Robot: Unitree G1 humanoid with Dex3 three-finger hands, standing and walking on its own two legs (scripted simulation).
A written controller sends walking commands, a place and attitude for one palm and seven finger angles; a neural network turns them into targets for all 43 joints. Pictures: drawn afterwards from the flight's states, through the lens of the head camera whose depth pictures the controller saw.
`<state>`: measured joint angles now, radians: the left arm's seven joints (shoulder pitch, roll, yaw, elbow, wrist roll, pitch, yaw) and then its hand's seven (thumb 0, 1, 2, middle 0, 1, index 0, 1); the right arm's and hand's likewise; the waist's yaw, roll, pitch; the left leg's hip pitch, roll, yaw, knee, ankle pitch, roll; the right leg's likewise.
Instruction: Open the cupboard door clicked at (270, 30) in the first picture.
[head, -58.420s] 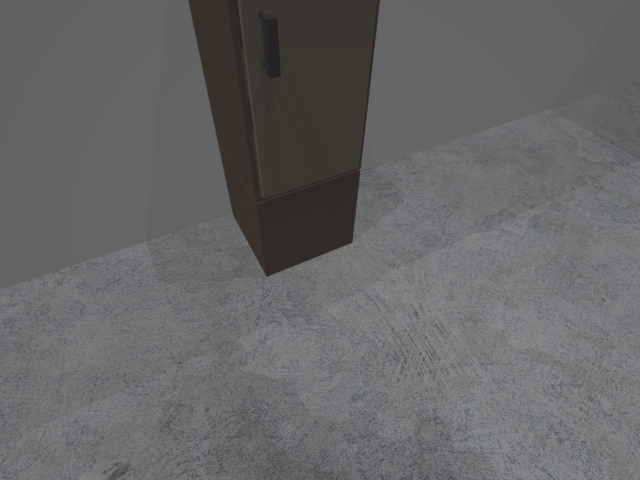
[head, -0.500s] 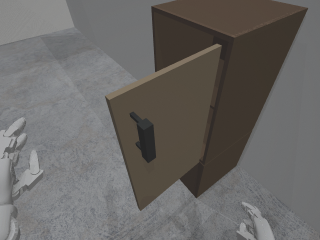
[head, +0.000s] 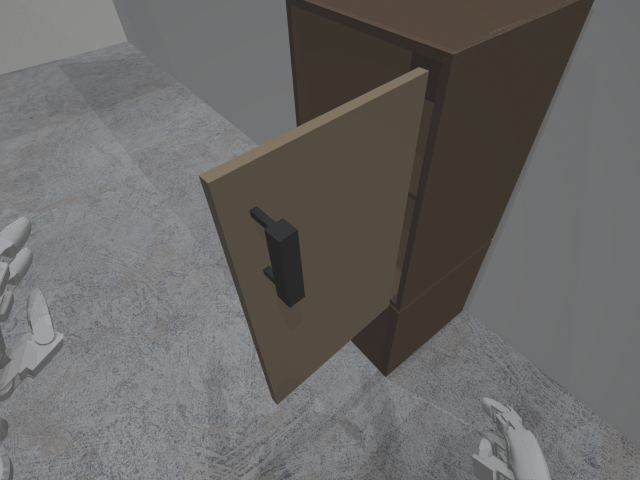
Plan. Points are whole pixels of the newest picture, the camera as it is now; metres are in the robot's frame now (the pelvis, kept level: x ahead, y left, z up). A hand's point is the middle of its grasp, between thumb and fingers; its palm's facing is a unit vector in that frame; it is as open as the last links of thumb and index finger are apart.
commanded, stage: step back with the hand held close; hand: left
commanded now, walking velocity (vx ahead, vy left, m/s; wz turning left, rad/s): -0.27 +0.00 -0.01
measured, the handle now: (275, 256) +0.35 +0.09 +0.12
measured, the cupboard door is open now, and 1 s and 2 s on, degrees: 94 94 94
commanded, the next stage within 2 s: stop stepping back and stand still in 0.98 s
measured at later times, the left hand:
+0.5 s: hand out of the picture +0.13 +0.29 +0.15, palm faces +0.42 -0.75 -0.50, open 7.4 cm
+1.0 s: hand out of the picture +0.06 +0.29 +0.17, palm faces +0.36 -0.82 -0.44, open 7.4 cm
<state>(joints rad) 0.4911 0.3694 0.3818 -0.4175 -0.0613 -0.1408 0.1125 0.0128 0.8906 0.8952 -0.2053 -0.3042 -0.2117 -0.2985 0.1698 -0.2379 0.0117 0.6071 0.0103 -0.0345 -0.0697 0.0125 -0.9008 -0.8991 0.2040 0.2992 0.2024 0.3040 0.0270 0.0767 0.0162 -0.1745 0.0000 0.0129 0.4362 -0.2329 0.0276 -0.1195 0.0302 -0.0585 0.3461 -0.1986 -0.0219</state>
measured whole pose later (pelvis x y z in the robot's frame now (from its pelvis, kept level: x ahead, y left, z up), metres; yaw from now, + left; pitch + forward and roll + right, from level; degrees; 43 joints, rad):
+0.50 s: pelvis -0.07 +0.03 -0.02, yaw +0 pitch -1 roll -1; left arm 0.53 0.42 0.44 -0.51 -0.02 -0.20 0.14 0.01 0.89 0.89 -0.21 -0.30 -0.21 -0.30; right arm 0.20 -0.22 0.00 0.53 0.02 -0.04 -0.08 0.01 -0.90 -0.90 0.20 0.30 0.20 0.30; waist 0.01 0.01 0.06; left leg -0.39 -0.04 0.05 0.61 -0.21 0.08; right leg -0.36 -0.01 -0.02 0.59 -0.21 0.02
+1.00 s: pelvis -0.16 +0.04 +0.00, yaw -2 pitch +5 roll -4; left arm 0.54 0.44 0.43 -0.59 -0.06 -0.20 0.16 0.01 0.89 0.90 -0.20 -0.30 -0.21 -0.30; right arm 0.17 -0.15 0.02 0.61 -0.01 -0.13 -0.05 0.01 -0.90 -0.90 0.21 0.30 0.20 0.30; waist 0.00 0.01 -0.01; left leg -0.43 0.03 0.03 0.30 0.05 0.05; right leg -0.21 0.04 -0.02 0.67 -0.51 0.00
